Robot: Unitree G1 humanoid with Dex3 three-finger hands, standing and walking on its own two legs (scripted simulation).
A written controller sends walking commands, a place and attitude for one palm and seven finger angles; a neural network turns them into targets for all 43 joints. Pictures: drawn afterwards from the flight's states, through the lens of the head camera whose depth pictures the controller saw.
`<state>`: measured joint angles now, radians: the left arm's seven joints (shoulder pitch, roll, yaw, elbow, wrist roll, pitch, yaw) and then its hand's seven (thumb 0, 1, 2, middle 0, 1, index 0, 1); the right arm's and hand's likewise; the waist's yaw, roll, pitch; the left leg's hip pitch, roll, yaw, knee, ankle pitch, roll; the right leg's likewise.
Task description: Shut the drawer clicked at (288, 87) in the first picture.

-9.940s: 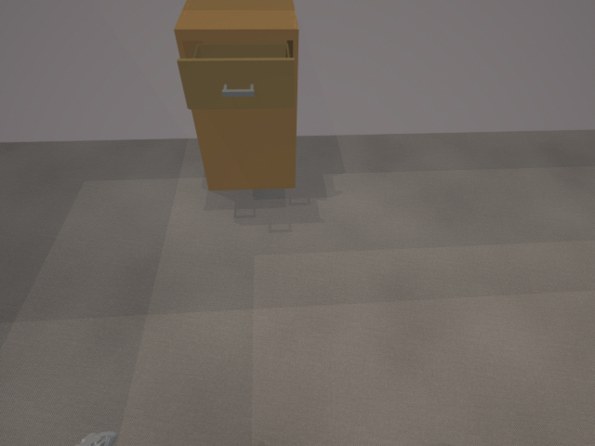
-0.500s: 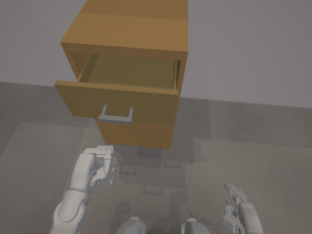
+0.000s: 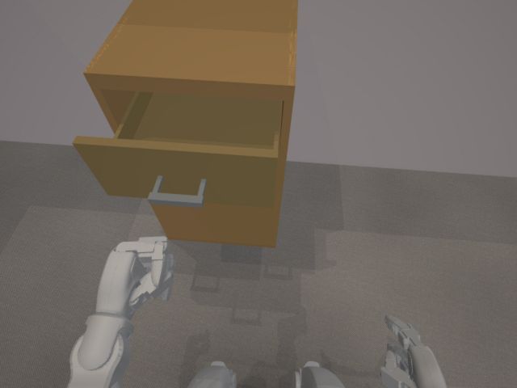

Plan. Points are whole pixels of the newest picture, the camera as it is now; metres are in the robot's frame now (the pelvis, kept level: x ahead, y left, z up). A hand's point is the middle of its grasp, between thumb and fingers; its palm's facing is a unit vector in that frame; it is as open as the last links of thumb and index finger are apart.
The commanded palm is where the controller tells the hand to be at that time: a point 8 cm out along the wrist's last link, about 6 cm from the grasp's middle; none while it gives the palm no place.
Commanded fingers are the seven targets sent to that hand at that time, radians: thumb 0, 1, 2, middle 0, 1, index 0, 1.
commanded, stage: bring the fist close to the handle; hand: left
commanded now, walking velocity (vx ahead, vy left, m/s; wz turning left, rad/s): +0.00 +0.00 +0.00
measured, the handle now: (178, 191) +0.48 +0.19 -0.06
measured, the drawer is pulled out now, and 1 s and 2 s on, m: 0.16 0.16 0.13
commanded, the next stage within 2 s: push the drawer shut in 1.40 s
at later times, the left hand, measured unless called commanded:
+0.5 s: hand (178, 261) +0.31 +0.15 -0.01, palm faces -0.08 -1.00 -0.04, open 3.2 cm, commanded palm +0.30 +0.20 -0.01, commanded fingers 0.00 0.90 0.90 -1.40 -1.60 -1.40 -1.60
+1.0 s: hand (189, 242) +0.37 +0.15 -0.06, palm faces -0.08 -1.00 -0.05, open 3.2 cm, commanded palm +0.35 +0.19 -0.05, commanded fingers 0.00 0.90 0.90 -1.40 -1.60 -1.40 -1.60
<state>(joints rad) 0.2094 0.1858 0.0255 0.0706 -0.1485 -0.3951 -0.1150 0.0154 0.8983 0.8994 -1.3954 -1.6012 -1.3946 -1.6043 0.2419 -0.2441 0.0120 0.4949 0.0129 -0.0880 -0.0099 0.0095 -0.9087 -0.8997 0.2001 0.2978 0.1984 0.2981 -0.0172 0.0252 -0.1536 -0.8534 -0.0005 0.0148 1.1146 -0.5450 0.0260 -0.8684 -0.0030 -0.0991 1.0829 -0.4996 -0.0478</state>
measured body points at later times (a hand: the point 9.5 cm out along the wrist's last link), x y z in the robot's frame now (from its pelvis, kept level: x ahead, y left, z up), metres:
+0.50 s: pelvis -0.01 -0.01 -0.03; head +0.09 -0.01 +0.41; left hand +0.31 +0.20 +0.00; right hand +0.14 -0.26 -0.13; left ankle +0.00 +0.10 -0.66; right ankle +0.02 -0.09 -0.66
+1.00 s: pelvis -0.03 +0.01 -0.07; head +0.11 +0.02 +0.36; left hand +0.37 +0.20 -0.05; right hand +0.10 -0.24 -0.18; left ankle +0.00 +0.10 -0.66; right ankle +0.02 -0.09 -0.66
